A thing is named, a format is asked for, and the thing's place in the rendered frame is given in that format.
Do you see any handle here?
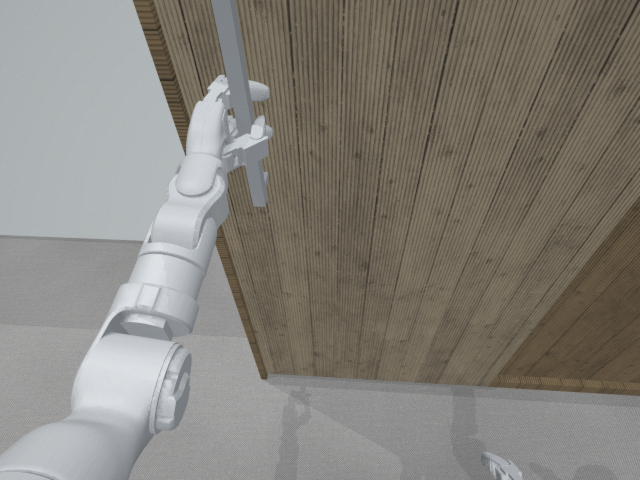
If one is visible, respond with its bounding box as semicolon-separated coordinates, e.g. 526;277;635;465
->
211;0;269;207

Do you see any robot left upper arm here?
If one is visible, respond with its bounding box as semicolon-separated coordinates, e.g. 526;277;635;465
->
0;332;192;480

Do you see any left robot hand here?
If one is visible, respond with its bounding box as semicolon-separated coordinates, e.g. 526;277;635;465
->
186;75;273;174

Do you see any wardrobe door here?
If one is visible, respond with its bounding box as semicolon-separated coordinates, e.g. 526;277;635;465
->
498;196;640;383
153;0;640;387

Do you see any right robot hand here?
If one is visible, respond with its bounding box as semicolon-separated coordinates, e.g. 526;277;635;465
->
481;452;523;480

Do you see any left robot forearm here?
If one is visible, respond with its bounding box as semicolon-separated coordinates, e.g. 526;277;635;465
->
71;154;229;410

